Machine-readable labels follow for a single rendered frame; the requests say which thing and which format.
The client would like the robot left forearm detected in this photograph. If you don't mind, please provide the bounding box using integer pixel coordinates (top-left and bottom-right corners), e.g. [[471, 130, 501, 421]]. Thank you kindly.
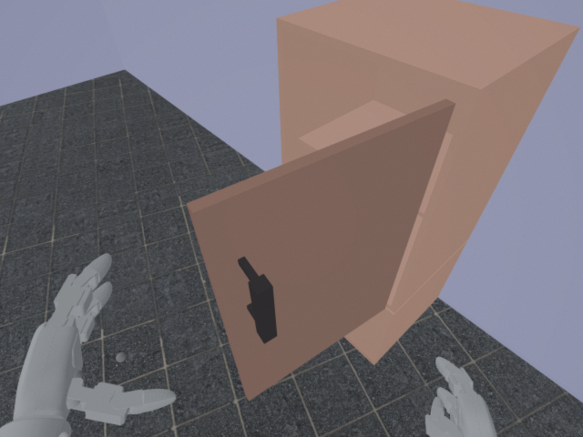
[[0, 415, 72, 437]]

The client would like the right robot hand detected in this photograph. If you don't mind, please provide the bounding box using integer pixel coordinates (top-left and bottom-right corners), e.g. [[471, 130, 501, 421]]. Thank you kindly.
[[425, 357, 497, 437]]

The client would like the handle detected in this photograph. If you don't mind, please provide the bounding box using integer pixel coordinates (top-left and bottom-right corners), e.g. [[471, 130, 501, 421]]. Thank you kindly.
[[238, 257, 277, 344]]

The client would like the cupboard door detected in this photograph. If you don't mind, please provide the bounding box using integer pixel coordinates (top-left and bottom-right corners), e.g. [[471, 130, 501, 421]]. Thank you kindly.
[[187, 99, 455, 401]]

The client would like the left robot hand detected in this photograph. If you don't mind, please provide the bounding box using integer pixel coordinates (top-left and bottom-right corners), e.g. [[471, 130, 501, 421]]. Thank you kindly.
[[13, 253, 176, 425]]

